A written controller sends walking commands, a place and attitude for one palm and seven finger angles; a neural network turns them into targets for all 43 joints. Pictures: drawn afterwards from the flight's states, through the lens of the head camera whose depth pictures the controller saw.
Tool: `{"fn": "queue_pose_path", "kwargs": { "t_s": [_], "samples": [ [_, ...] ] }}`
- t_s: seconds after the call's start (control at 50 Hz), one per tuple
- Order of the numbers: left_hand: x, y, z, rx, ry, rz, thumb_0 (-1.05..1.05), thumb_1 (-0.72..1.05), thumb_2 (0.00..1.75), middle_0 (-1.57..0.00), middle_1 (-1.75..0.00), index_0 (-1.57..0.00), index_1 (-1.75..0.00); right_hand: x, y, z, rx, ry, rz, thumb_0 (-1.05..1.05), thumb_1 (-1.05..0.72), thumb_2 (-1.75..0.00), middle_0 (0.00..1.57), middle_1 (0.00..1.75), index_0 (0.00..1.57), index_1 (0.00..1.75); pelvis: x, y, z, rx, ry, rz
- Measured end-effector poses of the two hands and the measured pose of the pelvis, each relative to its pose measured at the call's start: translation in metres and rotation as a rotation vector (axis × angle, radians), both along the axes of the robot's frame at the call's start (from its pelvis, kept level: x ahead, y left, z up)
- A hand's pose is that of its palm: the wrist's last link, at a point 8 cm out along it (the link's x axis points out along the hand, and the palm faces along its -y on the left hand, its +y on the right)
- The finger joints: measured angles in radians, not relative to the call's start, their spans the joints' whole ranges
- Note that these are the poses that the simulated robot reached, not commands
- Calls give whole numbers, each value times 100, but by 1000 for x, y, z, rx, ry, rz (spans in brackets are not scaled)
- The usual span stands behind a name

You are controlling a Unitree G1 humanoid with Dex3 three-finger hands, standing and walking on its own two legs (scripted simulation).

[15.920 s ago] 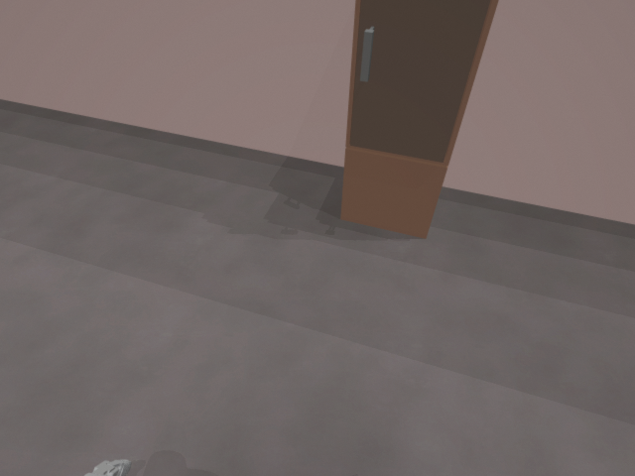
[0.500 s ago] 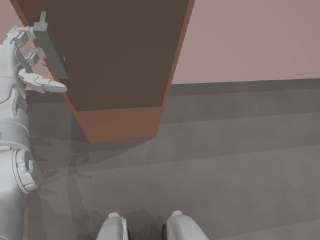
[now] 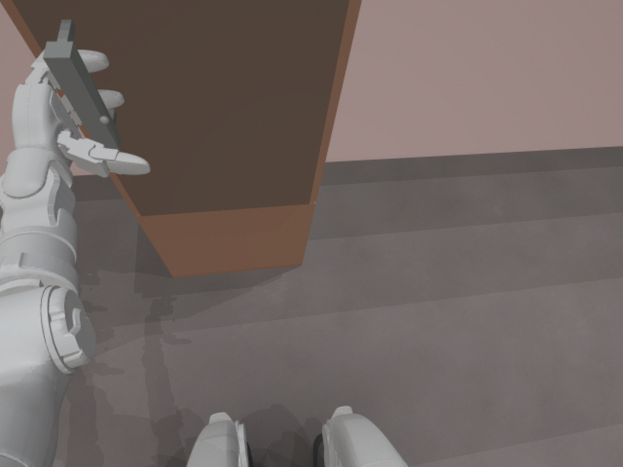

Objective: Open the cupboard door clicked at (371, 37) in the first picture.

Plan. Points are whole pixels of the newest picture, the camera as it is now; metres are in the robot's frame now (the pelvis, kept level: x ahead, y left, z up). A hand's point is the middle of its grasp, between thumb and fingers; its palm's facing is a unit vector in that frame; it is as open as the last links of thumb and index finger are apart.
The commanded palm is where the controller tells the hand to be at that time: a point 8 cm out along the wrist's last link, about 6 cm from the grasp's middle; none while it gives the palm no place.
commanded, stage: slide the fingers in behind the handle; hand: left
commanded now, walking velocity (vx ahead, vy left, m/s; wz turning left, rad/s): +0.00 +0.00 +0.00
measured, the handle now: (90, 90) +0.58 +0.22 +0.08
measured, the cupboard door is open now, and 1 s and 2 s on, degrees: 0 0 29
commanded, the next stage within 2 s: close the thumb around the handle in 0.36 s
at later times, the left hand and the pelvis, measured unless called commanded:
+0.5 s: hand (104, 115) +0.53 +0.20 +0.09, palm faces +0.02 -1.00 -0.01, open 14.0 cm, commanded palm +0.51 +0.24 +0.08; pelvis +0.00 +0.00 +0.00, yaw +0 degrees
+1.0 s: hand (102, 118) +0.53 +0.20 +0.09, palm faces +0.03 -1.00 -0.01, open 6.8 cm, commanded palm +0.50 +0.24 +0.08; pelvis +0.01 +0.01 +0.00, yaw +0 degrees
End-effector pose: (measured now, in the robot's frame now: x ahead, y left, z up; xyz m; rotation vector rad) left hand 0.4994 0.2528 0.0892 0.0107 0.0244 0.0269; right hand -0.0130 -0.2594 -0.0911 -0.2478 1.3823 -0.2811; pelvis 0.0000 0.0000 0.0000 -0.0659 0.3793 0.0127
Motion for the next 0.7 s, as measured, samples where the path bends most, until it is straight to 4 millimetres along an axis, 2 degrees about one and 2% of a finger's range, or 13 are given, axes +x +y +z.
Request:
{"fn": "queue_pose_path", "kwargs": {
  "t_s": [0.26,0.38,0.52,0.6,0.7],
  "samples": [
    [0,6,4,16,-16,5,-1,-50,30,-30,-120,-30,-120,-4,-1,-1,7,11,-10,1,-91,-89,20,30,20,30,1,-3,0,2,3,-3],
    [4,6,-3,2,27,-2,-1,-50,30,-30,-120,-30,-120,-3,-1,0,-3,16,-3,1,-91,-89,20,30,20,30,1,-1,-1,-1,9,1],
    [8,1,-1,0,-23,0,-1,-49,30,-30,-120,-30,-121,-2,1,0,-3,19,-3,1,-91,-89,20,30,20,30,4,2,-1,-1,17,-5],
    [8,2,-3,2,-1,2,-1,-42,33,-31,-121,-31,-122,-1,4,0,4,19,-7,1,-91,-89,20,30,20,30,5,3,-1,-1,13,-4],
    [7,6,-3,10,7,9,-1,-25,41,-32,-123,-33,-124,0,8,0,13,17,-7,1,-91,-89,20,30,20,30,6,5,1,-1,11,-5]
  ]
}}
